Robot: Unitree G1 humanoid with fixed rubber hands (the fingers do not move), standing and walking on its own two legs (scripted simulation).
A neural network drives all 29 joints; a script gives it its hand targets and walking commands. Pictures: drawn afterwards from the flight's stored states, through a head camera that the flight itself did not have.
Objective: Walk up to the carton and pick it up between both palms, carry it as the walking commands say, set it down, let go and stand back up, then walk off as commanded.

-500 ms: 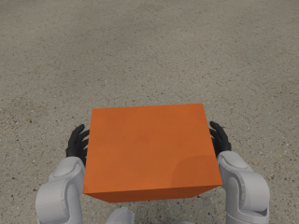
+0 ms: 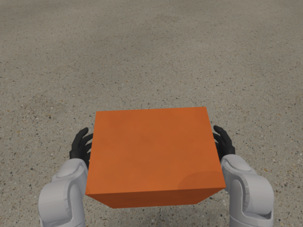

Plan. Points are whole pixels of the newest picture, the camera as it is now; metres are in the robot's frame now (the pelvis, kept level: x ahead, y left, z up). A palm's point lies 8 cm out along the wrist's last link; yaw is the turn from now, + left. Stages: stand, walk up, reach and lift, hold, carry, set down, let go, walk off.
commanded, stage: carry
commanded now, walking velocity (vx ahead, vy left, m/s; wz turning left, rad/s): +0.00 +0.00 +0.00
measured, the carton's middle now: (153, 164) +0.26 +0.00 +0.05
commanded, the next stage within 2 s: none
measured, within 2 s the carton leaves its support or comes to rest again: neither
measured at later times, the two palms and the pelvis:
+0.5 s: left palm (83, 189) +0.19 +0.15 +0.08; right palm (239, 190) +0.17 -0.17 +0.08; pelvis -0.06 -0.01 -0.01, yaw -2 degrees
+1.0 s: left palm out of the picture +0.08 +0.09 +0.07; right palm out of the picture -0.01 -0.22 +0.06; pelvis -0.19 +0.00 -0.02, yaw -14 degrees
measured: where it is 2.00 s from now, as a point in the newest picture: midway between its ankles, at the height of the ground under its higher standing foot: outside the picture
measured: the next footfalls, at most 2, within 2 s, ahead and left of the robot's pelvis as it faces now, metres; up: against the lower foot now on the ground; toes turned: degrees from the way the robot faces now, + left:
right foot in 0.90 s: -0.13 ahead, -0.10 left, +0.00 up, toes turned -25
left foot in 1.26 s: -0.24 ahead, +0.11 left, +0.00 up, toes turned -12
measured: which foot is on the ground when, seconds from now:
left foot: down 0.00-0.90, up 0.92-1.00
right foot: down 0.00-0.66, up 0.68-0.88, down 0.90-1.00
